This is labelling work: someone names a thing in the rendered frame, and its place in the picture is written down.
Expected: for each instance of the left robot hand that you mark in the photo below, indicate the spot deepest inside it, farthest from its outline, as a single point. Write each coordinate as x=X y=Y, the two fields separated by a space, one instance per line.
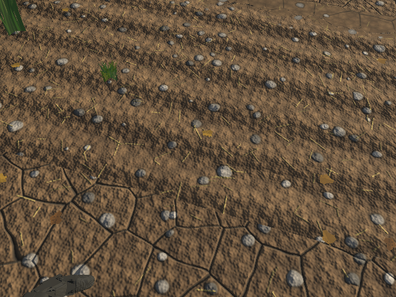
x=60 y=286

